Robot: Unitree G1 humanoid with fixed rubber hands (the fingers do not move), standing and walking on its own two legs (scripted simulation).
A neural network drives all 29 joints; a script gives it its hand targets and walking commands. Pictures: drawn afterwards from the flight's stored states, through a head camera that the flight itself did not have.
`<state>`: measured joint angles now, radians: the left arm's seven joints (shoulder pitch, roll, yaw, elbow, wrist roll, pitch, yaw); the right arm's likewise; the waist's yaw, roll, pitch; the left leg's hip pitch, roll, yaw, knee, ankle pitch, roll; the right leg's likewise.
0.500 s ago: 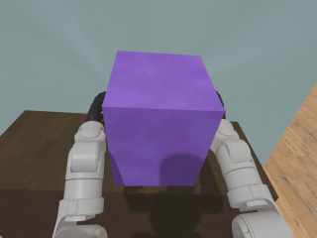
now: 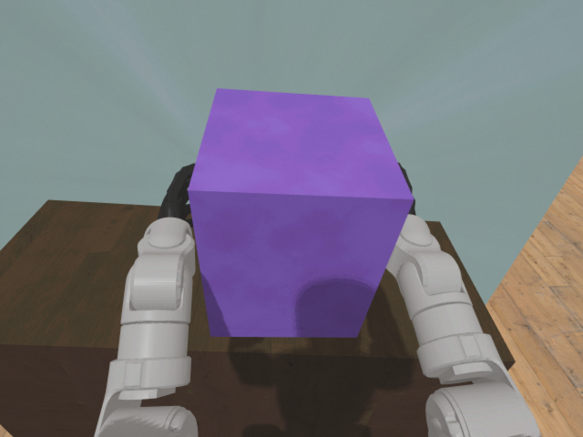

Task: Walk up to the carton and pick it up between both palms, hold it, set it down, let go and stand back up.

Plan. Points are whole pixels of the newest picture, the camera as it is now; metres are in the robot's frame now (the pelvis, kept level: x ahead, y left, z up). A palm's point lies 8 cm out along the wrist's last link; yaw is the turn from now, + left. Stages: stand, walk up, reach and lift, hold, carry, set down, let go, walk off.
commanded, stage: hold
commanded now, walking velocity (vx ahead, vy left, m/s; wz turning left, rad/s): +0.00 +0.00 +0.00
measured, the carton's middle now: (289, 217) +0.36 +0.01 +0.19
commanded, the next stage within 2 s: none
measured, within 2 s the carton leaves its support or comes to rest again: neither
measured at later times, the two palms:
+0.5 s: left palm (174, 221) +0.35 +0.15 +0.19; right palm (398, 217) +0.36 -0.14 +0.20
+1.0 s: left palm (175, 224) +0.34 +0.15 +0.19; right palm (400, 220) +0.36 -0.14 +0.20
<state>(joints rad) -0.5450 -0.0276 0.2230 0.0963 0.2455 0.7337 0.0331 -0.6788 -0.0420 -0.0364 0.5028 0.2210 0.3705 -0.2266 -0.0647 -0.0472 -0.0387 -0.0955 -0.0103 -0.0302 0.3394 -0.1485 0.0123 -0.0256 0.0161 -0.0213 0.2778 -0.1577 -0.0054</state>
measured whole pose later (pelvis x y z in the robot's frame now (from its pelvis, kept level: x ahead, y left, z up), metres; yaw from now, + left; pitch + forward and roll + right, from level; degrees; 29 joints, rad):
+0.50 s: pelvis +0.00 +0.00 +0.00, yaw +0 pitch -6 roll -1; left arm -0.57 -0.03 0.23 0.13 0.25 0.74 0.03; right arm -0.69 -0.03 -0.06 0.52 0.20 0.38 -0.22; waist -0.05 -0.04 -0.04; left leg -0.09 -0.01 -0.02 0.33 -0.14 0.01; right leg -0.04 0.01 -0.02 0.29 -0.16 -0.01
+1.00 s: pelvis +0.00 +0.00 +0.00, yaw +0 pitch -6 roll -1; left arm -0.52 -0.03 0.21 0.06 0.25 0.75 0.03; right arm -0.65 -0.04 -0.03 0.46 0.24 0.39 -0.23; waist -0.07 -0.05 -0.04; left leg -0.08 -0.01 -0.03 0.35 -0.16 0.01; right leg -0.02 0.02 -0.02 0.29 -0.16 0.00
